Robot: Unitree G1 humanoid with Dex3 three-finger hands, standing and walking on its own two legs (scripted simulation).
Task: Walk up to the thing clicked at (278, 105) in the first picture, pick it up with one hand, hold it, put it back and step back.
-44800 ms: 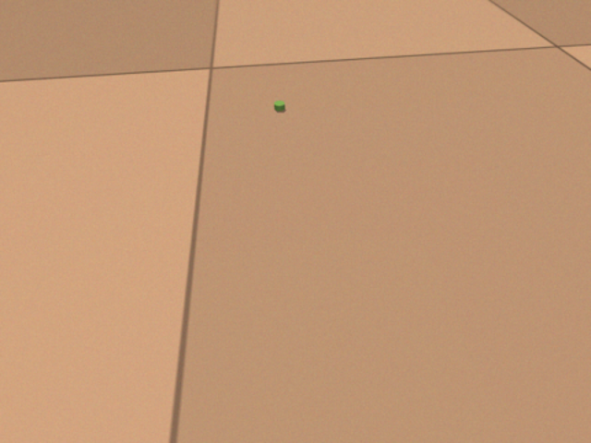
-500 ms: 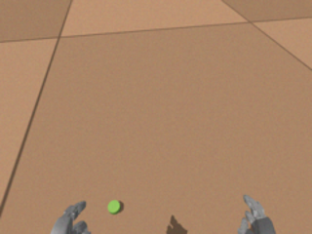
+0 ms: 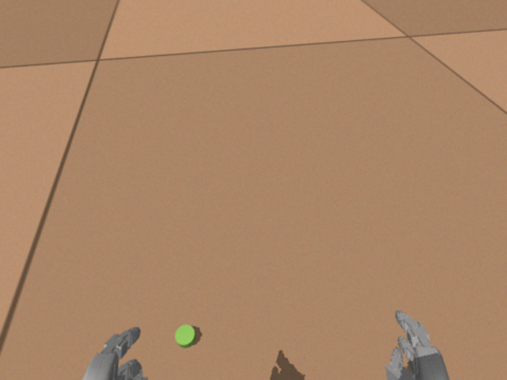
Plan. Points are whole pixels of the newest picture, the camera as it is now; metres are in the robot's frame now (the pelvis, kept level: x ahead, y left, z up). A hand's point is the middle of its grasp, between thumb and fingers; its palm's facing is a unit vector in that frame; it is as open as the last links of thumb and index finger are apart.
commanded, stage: home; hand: left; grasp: from above
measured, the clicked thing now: (185, 336) +0.43 +0.26 -0.69
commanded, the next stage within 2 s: stand in 0.78 s
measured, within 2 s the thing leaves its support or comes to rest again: neither
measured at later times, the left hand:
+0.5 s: hand out of the picture +0.16 +0.18 -0.05, palm faces +0.05 -0.98 -0.20, open 7.4 cm
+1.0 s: hand out of the picture +0.17 +0.21 -0.08, palm faces +0.01 -0.95 -0.31, open 7.4 cm
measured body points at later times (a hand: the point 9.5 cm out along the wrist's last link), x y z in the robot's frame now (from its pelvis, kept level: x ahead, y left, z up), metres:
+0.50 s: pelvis +0.00 +0.00 +0.00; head +0.02 +0.01 +0.45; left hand +0.16 +0.23 -0.03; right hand +0.16 -0.24 -0.06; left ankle +0.00 +0.13 -0.68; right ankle +0.01 -0.15 -0.68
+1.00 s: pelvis +0.00 +0.00 +0.01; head +0.03 +0.02 +0.46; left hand +0.16 +0.26 -0.06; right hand +0.15 -0.25 -0.09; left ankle +0.00 +0.13 -0.68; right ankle +0.01 -0.15 -0.68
